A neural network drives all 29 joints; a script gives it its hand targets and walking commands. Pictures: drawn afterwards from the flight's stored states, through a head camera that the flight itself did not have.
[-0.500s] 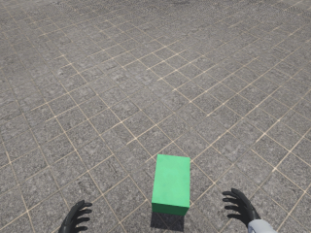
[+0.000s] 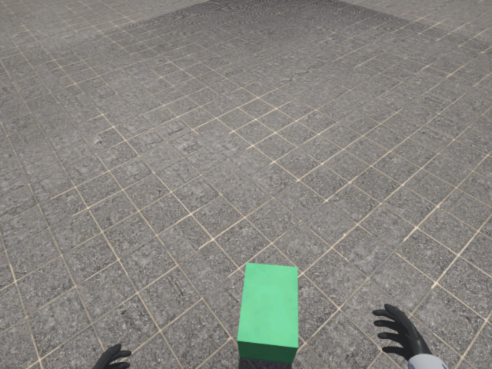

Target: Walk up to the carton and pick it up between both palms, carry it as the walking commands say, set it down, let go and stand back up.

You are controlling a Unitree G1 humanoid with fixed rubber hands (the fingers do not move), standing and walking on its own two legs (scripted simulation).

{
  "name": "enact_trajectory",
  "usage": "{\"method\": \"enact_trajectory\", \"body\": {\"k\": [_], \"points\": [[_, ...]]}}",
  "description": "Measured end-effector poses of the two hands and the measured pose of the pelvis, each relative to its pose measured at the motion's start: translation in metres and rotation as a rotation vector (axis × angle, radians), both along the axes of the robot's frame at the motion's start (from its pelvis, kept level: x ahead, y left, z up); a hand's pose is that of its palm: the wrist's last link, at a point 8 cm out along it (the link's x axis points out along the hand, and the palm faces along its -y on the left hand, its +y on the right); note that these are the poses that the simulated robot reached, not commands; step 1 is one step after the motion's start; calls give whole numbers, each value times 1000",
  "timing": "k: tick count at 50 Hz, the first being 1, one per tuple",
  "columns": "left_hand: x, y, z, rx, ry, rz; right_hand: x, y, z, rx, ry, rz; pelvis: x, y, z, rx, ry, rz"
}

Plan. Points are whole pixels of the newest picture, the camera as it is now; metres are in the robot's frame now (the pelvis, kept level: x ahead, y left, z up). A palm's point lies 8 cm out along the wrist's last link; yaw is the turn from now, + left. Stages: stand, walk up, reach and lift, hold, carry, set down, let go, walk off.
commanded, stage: stand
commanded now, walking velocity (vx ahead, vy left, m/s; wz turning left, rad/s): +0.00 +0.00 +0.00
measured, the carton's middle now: (268, 312) +0.44 -0.06 -0.66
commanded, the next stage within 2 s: none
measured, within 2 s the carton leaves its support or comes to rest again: neither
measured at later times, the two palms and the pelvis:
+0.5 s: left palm out of the picture +0.13 +0.28 -0.08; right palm (416, 352) +0.17 -0.26 -0.07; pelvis +0.01 +0.01 +0.00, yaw +0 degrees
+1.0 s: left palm out of the picture +0.11 +0.28 -0.08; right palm (427, 364) +0.15 -0.27 -0.07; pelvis +0.00 +0.00 +0.00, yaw +0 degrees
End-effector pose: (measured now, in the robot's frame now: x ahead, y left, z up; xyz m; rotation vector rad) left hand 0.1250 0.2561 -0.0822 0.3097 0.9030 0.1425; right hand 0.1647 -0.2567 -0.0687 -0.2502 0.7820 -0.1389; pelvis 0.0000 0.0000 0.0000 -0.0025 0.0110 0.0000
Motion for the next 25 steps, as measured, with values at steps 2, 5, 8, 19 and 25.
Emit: {"method": "enact_trajectory", "body": {"k": [2, 5, 8, 19, 25], "points": [[-3, 9, -1, 15, 11, 11, 2, -1, 1, -10, -9, 3, 2, 2, 0, 0, 3, 1], [-5, 19, -1, 32, 24, 22, 5, -1, 1, -19, -14, 5, 6, 5, 0, -1, 8, 3], [-4, 24, -2, 39, 33, 24, 8, 0, 0, -22, -13, 5, 10, 6, 0, -2, 13, 3], [5, 25, -4, 38, 32, 23, 7, -2, -4, -36, 3, -10, 15, 7, 0, -3, 20, 3], [3, 25, -2, 38, 21, 24, 4, -4, -3, -40, -2, -12, 12, 7, 0, -2, 16, 3]]}}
